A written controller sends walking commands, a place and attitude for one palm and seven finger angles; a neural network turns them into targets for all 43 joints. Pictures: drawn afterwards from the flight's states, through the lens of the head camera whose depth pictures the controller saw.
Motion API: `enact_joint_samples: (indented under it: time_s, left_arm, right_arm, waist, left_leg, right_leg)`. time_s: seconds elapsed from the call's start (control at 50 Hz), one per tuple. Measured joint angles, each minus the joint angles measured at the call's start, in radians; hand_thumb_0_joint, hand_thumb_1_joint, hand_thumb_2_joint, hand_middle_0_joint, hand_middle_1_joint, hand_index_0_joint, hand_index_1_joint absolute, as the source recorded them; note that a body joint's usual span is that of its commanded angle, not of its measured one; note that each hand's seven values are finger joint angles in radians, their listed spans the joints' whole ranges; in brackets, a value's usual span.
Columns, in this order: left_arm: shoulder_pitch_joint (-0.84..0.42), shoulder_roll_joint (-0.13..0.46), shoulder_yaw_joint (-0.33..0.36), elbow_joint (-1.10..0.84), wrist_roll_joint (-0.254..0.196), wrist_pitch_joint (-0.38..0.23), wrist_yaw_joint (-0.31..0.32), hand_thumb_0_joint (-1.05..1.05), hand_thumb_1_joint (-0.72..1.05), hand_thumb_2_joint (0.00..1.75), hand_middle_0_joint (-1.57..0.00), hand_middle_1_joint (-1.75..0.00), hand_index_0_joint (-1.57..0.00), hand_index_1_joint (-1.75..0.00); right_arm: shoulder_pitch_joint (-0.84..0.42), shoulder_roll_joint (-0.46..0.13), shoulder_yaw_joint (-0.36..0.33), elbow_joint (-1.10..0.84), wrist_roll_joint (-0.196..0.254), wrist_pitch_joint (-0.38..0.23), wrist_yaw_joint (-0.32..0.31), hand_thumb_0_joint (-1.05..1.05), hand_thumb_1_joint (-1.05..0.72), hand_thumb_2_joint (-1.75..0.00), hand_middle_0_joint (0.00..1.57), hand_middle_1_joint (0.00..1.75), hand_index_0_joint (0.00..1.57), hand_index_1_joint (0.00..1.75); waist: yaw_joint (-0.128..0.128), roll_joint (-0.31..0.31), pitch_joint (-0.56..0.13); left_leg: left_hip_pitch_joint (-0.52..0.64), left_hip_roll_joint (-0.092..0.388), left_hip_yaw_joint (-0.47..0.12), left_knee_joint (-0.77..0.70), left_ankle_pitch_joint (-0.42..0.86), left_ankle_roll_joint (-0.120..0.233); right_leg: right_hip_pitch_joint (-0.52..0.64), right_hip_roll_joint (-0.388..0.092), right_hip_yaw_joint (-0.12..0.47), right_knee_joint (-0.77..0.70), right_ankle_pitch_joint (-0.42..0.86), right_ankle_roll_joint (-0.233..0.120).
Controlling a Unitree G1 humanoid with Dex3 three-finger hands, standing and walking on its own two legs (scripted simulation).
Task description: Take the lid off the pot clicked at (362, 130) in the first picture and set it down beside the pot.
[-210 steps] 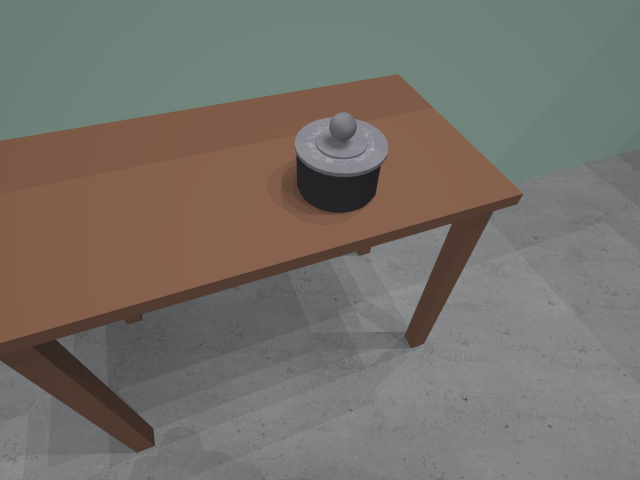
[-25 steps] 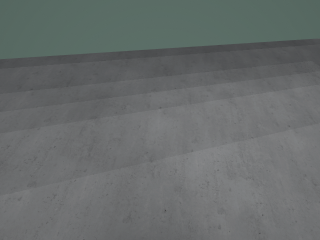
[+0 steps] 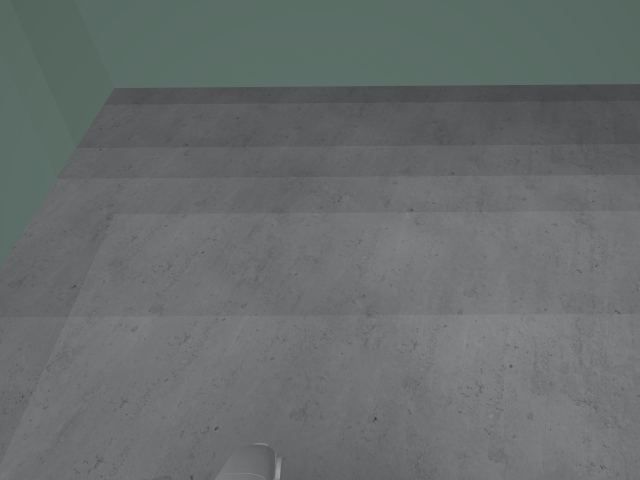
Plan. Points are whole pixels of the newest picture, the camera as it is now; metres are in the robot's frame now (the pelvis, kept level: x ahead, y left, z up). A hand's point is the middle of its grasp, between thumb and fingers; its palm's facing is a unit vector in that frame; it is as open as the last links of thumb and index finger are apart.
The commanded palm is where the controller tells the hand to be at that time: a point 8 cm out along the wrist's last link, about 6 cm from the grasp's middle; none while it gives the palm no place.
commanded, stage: turn to face it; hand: left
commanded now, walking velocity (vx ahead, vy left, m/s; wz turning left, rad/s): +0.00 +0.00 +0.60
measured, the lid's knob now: out of the picture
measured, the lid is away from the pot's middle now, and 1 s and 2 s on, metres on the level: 0.00 0.00 0.00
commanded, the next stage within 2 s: none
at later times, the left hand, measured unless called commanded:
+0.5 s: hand out of the picture +0.00 +0.28 -0.17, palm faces +0.36 -0.90 -0.26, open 7.4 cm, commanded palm none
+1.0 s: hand out of the picture -0.06 +0.19 -0.16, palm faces +0.58 -0.78 -0.25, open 7.4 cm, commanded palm none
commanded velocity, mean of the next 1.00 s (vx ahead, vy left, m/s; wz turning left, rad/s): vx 0.00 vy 0.00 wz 0.60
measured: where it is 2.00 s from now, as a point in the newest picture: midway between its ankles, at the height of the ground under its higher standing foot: outside the picture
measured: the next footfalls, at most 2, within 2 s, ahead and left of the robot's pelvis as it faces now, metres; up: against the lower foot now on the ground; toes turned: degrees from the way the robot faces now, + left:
left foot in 0.22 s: +0.04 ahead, +0.14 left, +0.00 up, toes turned +15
right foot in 0.72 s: +0.08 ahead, -0.09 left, +0.00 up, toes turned +29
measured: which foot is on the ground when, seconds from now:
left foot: up 0.00-0.20, down 0.22-0.72, up 0.74-1.00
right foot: down 0.00-0.22, up 0.24-0.70, down 0.72-1.00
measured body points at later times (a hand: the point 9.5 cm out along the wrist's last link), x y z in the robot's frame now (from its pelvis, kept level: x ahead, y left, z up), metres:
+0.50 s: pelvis -0.02 +0.04 +0.00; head +0.01 +0.08 +0.45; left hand -0.02 +0.33 -0.15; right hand +0.16 -0.16 -0.12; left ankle +0.00 +0.13 -0.74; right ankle +0.03 -0.13 -0.67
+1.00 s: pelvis -0.01 -0.01 +0.00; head +0.03 +0.00 +0.45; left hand -0.09 +0.23 -0.14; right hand +0.20 -0.20 -0.14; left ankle -0.09 +0.12 -0.67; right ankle +0.04 -0.11 -0.74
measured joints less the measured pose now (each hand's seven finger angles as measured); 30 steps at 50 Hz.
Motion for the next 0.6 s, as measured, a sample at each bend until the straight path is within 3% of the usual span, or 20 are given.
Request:
enact_joint_samples:
  time_s: [0.16, 0.22, 0.24, 0.28, 0.36, 0.46, 0.6]
  left_arm:
    - [0.034, 0.02, 0.001, 0.005, 0.007, 0.013, -0.008, 0.01, 0.91, 0.9, -0.21, -0.3, -0.2, -0.3]
    - [0.051, 0.043, 0.011, 0.008, 0.001, 0.021, -0.013, 0.01, 0.91, 0.9, -0.21, -0.3, -0.2, -0.3]
    - [0.049, 0.055, 0.016, 0.011, -0.003, 0.027, -0.016, 0.01, 0.91, 0.9, -0.21, -0.3, -0.2, -0.3]
    - [0.029, 0.078, 0.024, 0.021, -0.004, 0.05, -0.012, 0.01, 0.91, 0.9, -0.21, -0.3, -0.2, -0.3]
    - [-0.012, 0.095, 0.036, 0.028, -0.002, 0.06, -0.016, 0.01, 0.91, 0.9, -0.2, -0.3, -0.2, -0.3]
    - [-0.032, 0.097, 0.039, 0.002, -0.001, 0.049, -0.02, 0.01, 0.91, 0.9, -0.2, -0.3, -0.2, -0.3]
    - [-0.059, 0.086, 0.036, -0.014, -0.008, 0.05, -0.013, 0.01, 0.91, 0.9, -0.2, -0.3, -0.2, -0.3]
  right_arm:
    - [-0.101, 0.009, 0.018, -0.037, 0.008, -0.007, 0.007, 0.0, -0.91, -0.9, 0.2, 0.3, 0.2, 0.3]
    - [-0.113, 0.013, 0.027, -0.068, 0.007, -0.028, 0.011, 0.0, -0.91, -0.9, 0.2, 0.3, 0.2, 0.3]
    - [-0.117, 0.019, 0.026, -0.076, 0.005, -0.04, 0.01, 0.0, -0.91, -0.9, 0.2, 0.3, 0.2, 0.3]
    - [-0.119, 0.032, 0.035, -0.084, 0.005, -0.053, 0.009, 0.0, -0.91, -0.9, 0.2, 0.3, 0.2, 0.3]
    - [-0.085, 0.051, 0.048, -0.077, 0.004, -0.054, -0.006, 0.0, -0.91, -0.9, 0.2, 0.3, 0.2, 0.3]
    - [-0.044, 0.067, 0.052, -0.055, 0.005, -0.043, -0.004, 0.0, -0.91, -0.9, 0.21, 0.3, 0.21, 0.3]
    - [0.006, 0.064, 0.037, -0.042, -0.001, -0.034, -0.003, 0.0, -0.9, -0.9, 0.21, 0.3, 0.21, 0.3]
  waist:
    - [0.038, -0.04, 0.031]
    - [0.042, -0.05, 0.024]
    - [0.039, -0.062, 0.025]
    - [0.042, -0.079, 0.035]
    - [0.041, -0.064, 0.021]
    - [0.036, -0.039, -0.005]
    - [-0.004, 0.004, -0.02]
  left_leg:
    - [0.129, 0.014, 0.044, -0.269, -0.007, 0.012]
    - [0.23, 0.007, 0.075, -0.482, 0.126, 0.038]
    - [0.222, -0.004, 0.071, -0.486, 0.155, 0.062]
    - [0.201, -0.021, 0.056, -0.444, 0.135, 0.107]
    - [0.215, -0.04, 0.003, -0.508, 0.166, 0.12]
    - [0.234, -0.063, -0.05, -0.604, 0.233, 0.128]
    - [0.208, -0.087, -0.13, -0.624, 0.266, 0.114]
  right_leg:
    - [-0.011, -0.052, -0.09, 0.051, -0.033, 0.024]
    - [-0.044, -0.078, -0.128, 0.135, -0.074, 0.047]
    - [-0.078, -0.087, -0.106, 0.218, -0.13, 0.064]
    - [-0.157, -0.061, -0.01, 0.411, -0.239, 0.082]
    - [-0.265, -0.015, 0.095, 0.605, -0.151, 0.102]
    - [-0.291, -0.003, 0.149, 0.557, -0.062, 0.117]
    - [-0.229, 0.039, 0.168, 0.377, -0.109, 0.113]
